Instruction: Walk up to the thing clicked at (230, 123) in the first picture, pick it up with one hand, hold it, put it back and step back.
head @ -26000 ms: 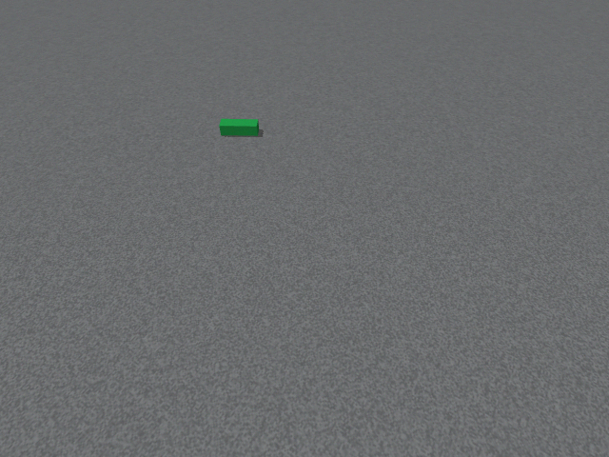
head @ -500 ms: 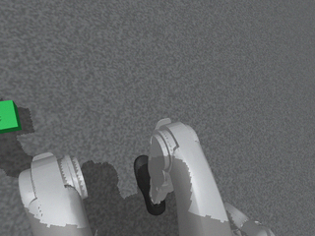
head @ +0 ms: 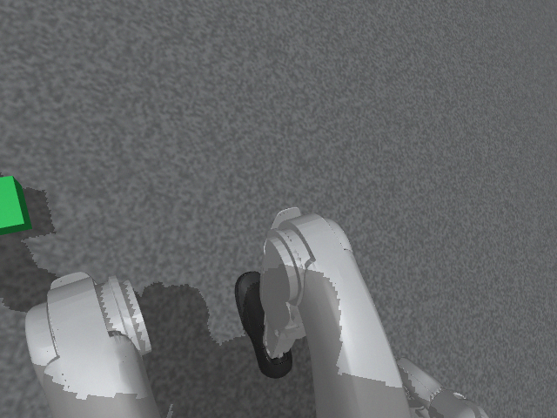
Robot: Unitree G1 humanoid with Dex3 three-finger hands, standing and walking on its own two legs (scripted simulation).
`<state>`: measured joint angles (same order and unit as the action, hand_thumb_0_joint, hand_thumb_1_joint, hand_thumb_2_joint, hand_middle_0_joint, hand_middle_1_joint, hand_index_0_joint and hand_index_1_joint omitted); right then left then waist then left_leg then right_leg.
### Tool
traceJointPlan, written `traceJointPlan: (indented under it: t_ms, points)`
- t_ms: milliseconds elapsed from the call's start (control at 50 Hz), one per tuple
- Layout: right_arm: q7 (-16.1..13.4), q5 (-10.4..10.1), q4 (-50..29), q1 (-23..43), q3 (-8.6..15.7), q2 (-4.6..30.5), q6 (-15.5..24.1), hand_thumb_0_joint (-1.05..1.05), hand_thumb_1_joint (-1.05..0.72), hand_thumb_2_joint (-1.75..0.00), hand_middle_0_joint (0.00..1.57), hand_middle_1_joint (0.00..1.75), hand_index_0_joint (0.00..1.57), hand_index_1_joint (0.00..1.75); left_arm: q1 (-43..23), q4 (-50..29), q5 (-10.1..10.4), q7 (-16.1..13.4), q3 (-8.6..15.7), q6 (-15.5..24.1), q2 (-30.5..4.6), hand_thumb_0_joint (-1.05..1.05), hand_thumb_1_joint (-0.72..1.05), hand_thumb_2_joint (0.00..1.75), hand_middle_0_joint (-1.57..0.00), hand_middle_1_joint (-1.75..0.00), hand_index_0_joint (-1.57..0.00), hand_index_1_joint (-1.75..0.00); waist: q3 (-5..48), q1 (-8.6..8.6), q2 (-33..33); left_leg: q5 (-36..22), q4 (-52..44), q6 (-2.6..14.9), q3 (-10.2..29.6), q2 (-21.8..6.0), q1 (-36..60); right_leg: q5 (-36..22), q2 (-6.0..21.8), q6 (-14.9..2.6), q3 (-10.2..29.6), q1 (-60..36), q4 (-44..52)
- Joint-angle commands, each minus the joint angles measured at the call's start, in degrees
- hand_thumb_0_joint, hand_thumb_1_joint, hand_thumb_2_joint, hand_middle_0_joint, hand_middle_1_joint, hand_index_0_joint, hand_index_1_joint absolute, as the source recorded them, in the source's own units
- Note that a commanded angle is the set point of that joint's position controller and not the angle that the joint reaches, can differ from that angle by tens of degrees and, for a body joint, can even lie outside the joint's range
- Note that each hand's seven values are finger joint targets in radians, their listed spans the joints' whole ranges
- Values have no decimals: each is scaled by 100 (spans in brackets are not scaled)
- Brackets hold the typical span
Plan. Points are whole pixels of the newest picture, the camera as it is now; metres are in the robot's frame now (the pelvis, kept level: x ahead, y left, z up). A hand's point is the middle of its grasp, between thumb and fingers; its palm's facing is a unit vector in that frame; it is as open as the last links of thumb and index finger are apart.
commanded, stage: open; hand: left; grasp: from above
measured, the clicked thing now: out of the picture +0.41 +0.33 -0.26
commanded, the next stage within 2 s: withdraw in 0.14 s
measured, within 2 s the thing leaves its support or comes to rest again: rests again in 0.40 s
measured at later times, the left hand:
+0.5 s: hand out of the picture +0.43 +0.34 -0.20, palm faces -0.34 -0.10 -0.93, open 14.0 cm
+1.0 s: hand out of the picture +0.39 +0.32 -0.07, palm faces -0.54 -0.10 -0.84, open 13.6 cm
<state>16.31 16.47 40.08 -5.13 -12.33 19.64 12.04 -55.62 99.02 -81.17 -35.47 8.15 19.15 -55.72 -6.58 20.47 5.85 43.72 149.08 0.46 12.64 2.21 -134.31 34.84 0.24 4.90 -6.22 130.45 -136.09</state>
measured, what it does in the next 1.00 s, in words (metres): rises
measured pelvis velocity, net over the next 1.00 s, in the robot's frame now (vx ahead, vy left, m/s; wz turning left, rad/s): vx -0.01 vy -0.02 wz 0.13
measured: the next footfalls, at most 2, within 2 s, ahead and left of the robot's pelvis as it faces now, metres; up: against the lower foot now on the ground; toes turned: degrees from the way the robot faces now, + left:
none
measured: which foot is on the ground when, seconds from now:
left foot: down 0.00-1.00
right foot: down 0.00-1.00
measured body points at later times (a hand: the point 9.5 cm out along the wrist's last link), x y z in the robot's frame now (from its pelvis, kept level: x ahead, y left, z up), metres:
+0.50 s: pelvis +0.00 +0.00 +0.00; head +0.24 +0.13 +0.37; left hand +0.45 +0.34 -0.15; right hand +0.07 -0.27 -0.06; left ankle +0.05 +0.11 -0.26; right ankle +0.13 -0.14 -0.26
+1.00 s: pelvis -0.01 -0.02 +0.08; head +0.20 +0.07 +0.46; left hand +0.42 +0.33 -0.02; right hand +0.10 -0.29 -0.02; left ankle +0.05 +0.11 -0.26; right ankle +0.13 -0.14 -0.26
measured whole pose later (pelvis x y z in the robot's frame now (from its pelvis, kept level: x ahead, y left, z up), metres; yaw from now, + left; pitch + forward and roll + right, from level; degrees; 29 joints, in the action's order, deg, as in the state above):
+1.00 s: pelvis -0.01 -0.02 +0.08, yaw +8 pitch +33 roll -7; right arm 7.9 6.2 39.5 -8.6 -3.9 19.4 2.2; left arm -54.3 82.2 -70.4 -14.0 -0.2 16.6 -42.1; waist 4.9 13.0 -0.3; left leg 38.7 130.9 -0.5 6.3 2.3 -125.7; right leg 33.2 2.5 2.5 -1.7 124.6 -124.4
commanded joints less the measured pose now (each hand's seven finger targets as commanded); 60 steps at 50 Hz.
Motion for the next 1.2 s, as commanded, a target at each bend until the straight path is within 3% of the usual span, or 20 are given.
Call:
traceJointPlan:
  t_ms: [0, 100, 160, 200, 240, 360, 420, 440, 460, 480, 520, 560, 620, 720, 760, 800, 880, 1020, 1080, 1180]
  points:
    - [-86, -60, -37, -1035, 606, 1891, -53, 0, -89, -90, 20, 30, 20, 30, -1288, -686, 115, -146, 148, 111, -1295, 0, -49, 106, -7, -105, -6, -106, 3585, 193, -2802, -1556, -1895, -21, -557, -118, 2837, -1194, -253, -509, -804, -1940, 877]
    - [-90, -24, -56, -949, 555, 1846, -59, 0, -89, -90, 20, 30, 20, 30, -1364, -712, 55, -189, 53, 181, -1176, 0, -45, 108, -7, -108, -7, -108, 3465, 241, -2838, -1511, -1859, -64, -501, -134, 2876, -1115, -245, -520, -830, -1789, 802]
    - [-96, 15, -39, -1002, 582, 1896, -50, 0, -89, -90, 20, 30, 20, 30, -1443, -786, -37, -280, 107, 174, -1334, 0, -42, 106, -7, -110, -8, -108, 3580, 234, -3042, -1520, -1921, -82, -506, -148, 2992, -1130, -247, -523, -818, -1798, 790]
    - [-74, 34, -48, -966, 531, 1810, -29, 0, -89, -90, 20, 30, 20, 30, -1264, -538, -45, -300, 22, 114, -1207, 0, -42, 102, -6, -109, -8, -107, 3442, 253, -2751, -1368, -1846, -16, -589, -133, 2725, -1083, -283, -515, -789, -1897, 860]
    - [-107, 16, 46, -863, 564, 1862, -5, 0, -90, -90, 20, 30, 20, 30, -1406, -671, -4, -331, -38, 82, -1185, 0, -51, 99, -6, -104, -8, -102, 3394, 226, -2744, -1236, -1853, -15, -580, -127, 2601, -941, -276, -544, -762, -1811, 884]
    - [5, -94, 11, -1101, 852, 1863, 28, 0, -90, -90, 20, 30, 20, 30, -1409, -1372, 110, -417, 514, -219, -1442, 0, -53, 100, -6, -102, -7, -101, 4155, -76, -3560, -1705, -2062, -138, -565, -128, 3284, -1328, -197, -582, -746, -1689, 662]
    - [111, -214, 2, -1143, 1121, 1773, 21, 0, -90, -90, 20, 30, 20, 30, -1486, -1932, 332, -315, 611, -506, -1131, 0, -54, 101, -6, -102, -7, -102, 4481, -249, -3883, -1705, -2324, -193, -618, -110, 3605, -1278, -133, -624, -688, -1446, 727]
    - [156, -321, -7, -1077, 1129, 1598, 15, 0, -90, -90, 20, 30, 20, 30, -1705, -2628, 510, -201, 154, -559, -544, 0, -54, 102, -7, -102, -6, -102, 4825, -372, -4105, -1685, -2444, -187, -685, -107, 3740, -1256, -157, -678, -634, -1482, 822]
    - [174, -401, -17, -1046, 1227, 1617, -1, 0, -90, -91, 20, 30, 20, 30, -1506, -2653, 654, -136, 179, -684, -421, 0, -55, 102, -7, -103, -6, -103, 5018, -380, -3938, -1690, -2451, -161, -725, -101, 3780, -1325, -140, -667, -602, -1611, 934]
    - [162, -536, 120, -1217, 1341, 1630, -86, 0, -90, -91, 20, 30, 20, 30, -1446, -3105, 775, -70, 219, -797, -544, 0, -55, 103, -7, -103, -6, -104, 5273, -656, -4063, -1781, -2670, -173, -788, -74, 3812, -1350, -116, -705, -523, -1626, 1046]
    - [159, -750, 207, -1366, 1505, 1525, -236, 0, -90, -90, 20, 30, 20, 30, -985, -3044, 971, 215, -55, -1108, -15, 0, -52, 102, -7, -104, -7, -104, 5330, -779, -3807, -1885, -2801, -126, -943, -66, 3753, -1388, -136, -749, -367, -1738, 1282]
    - [104, -923, 287, -1598, 1655, 1469, -445, 0, -90, -90, 20, 30, 20, 30, -1278, -3296, 1168, 572, -296, -1360, 331, 0, -51, 103, -8, -104, -7, -104, 5434, -653, -3301, -1966, -2916, -65, -975, -50, 3665, -1452, -129, -743, -263, -1951, 1549]
    - [-44, -1063, 246, -1697, 1715, 1351, -705, 0, -91, -91, 20, 30, 20, 30, -1215, -3226, 1432, 1216, -715, -1546, 951, 0, -51, 103, -10, -104, -9, -105, 5073, -500, -2493, -1756, -3057, 37, -927, -21, 3412, -1319, -132, -750, -165, -2135, 1860]
    - [-405, -1208, -30, -1536, 1576, 1214, -913, 0, -91, -91, 20, 30, 20, 30, -1125, -2844, 1512, 2130, -732, -1288, 620, 0, -49, 101, -14, -101, -12, -103, 4268, -530, -1266, -1106, -3247, 181, -998, 81, 2625, -674, -63, -714, 10, -2659, 2390]
    - [-552, -1206, -145, -1425, 1487, 1133, -950, 0, -91, -91, 20, 30, 20, 30, -1041, -2669, 1524, 2326, -744, -1100, 636, 0, -48, 101, -13, -102, -12, -103, 4030, -546, -1101, -949, -3331, 176, -1058, 112, 2495, -442, -46, -707, 42, -2725, 2495]
    - [-715, -1173, -227, -1334, 1404, 1116, -965, 0, -91, -91, 20, 30, 20, 30, -1085, -2619, 1467, 2362, -619, -872, 344, 0, -50, 102, -14, -102, -12, -104, 3837, -609, -1029, -735, -3323, 176, -1151, 152, 2297, -110, -37, -724, 80, -2812, 2610]
    - [-879, -1099, -221, -1222, 1252, 1051, -972, 0, -91, -91, 20, 30, 20, 30, -1274, -2474, 1287, 2201, -597, -373, 178, 0, -47, 99, -16, -98, -15, -100, 3945, -619, -1140, -645, -3176, 191, -1250, 159, 2242, 40, -36, -705, 188, -2760, 2554]
    - [-927, -861, -77, -1351, 1131, 1103, -873, 0, -91, -90, 20, 30, 20, 30, -1857, -2028, 862, 1369, -622, 150, 130, 0, -50, 101, -11, -102, -11, -102, 4328, -510, -1841, -841, -2993, 92, -1131, 107, 2799, -135, -62, -714, 21, -2246, 2115]
    - [-922, -743, 36, -1482, 1177, 1185, -814, 0, -91, -90, 20, 30, 20, 30, -2233, -2076, 545, 905, -334, 183, -344, 0, -52, 101, -10, -102, -10, -102, 4764, -552, -2277, -1050, -2880, 52, -1128, 93, 3127, -362, -57, -734, -52, -2153, 1869]
    - [-855, -668, 144, -1611, 1371, 1291, -684, 0, -91, -90, 20, 30, 20, 30, -2478, -2540, 385, 373, 102, -155, -643, 0, -51, 99, -11, -100, -11, -100, 5284, -578, -3190, -1327, -3021, -36, -1054, 75, 3781, -716, 36, -720, -209, -1610, 1511]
